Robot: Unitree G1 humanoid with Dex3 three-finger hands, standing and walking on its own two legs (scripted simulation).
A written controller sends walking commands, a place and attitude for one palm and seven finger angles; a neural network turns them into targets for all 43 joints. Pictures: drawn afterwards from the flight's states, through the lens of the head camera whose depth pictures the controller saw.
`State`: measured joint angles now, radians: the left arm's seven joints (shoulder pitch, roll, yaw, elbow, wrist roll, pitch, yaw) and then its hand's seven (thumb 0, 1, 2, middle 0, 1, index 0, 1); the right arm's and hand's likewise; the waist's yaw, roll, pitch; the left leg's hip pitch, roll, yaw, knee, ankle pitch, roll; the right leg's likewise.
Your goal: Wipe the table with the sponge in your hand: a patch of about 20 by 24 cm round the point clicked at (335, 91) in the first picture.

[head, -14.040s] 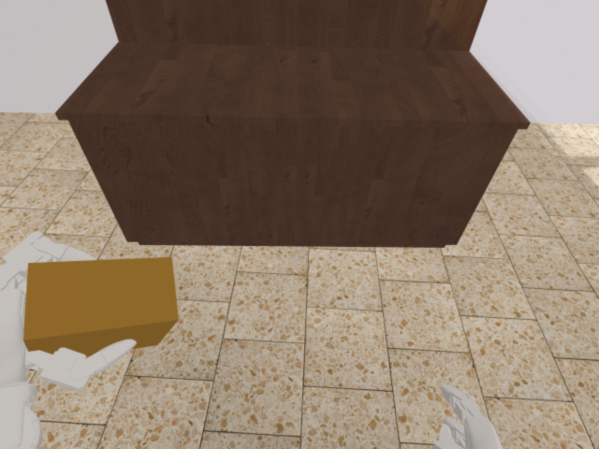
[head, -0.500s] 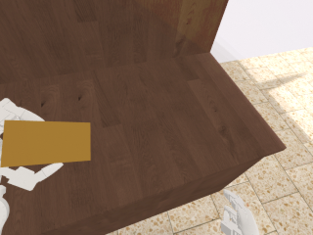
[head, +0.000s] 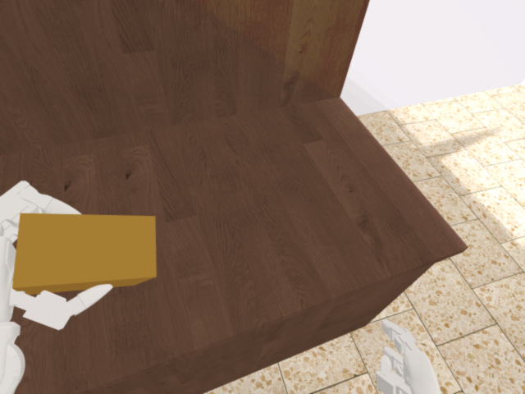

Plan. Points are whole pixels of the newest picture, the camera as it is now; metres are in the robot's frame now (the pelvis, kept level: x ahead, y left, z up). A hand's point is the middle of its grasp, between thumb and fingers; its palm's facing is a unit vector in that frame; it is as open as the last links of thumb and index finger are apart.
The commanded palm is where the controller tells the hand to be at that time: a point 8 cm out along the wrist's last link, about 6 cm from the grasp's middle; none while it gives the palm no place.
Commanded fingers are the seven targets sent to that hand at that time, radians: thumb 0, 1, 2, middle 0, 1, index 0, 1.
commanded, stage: look again from close up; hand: left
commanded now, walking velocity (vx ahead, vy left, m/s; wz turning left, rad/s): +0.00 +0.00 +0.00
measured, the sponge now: (107, 255) +0.24 +0.21 +0.13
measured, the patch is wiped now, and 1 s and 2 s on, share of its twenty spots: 0.00 0.00 0.00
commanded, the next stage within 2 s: shuffle to correct the standing spot in 0.06 s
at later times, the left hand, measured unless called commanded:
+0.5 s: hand (82, 262) +0.22 +0.22 +0.15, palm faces +0.36 -0.87 -0.35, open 10.4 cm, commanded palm +0.15 +0.25 +0.17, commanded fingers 0.00 0.10 1.30 -1.20 -1.60 -1.20 -1.60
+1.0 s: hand (150, 263) +0.22 +0.15 +0.15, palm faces +0.29 -0.87 -0.40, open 10.4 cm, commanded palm +0.16 +0.20 +0.17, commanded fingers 0.00 0.10 1.30 -1.20 -1.60 -1.20 -1.60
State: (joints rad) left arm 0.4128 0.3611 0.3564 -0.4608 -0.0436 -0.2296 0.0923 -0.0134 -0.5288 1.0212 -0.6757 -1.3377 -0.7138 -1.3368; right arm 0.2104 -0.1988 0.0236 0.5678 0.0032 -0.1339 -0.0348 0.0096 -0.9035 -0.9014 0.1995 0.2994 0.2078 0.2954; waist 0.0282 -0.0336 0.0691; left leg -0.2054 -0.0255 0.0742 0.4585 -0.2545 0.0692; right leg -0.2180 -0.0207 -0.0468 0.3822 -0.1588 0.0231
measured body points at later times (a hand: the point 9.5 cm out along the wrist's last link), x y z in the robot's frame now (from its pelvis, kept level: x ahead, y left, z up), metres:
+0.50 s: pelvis -0.01 -0.02 +0.00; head +0.02 +0.00 +0.45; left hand +0.19 +0.27 +0.17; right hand +0.17 -0.24 -0.07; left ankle +0.00 +0.06 -0.74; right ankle +0.03 -0.14 -0.74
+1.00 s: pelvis +0.00 -0.08 -0.01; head +0.03 -0.07 +0.44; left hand +0.20 +0.20 +0.17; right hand +0.16 -0.33 -0.08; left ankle +0.00 +0.06 -0.74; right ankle +0.03 -0.14 -0.74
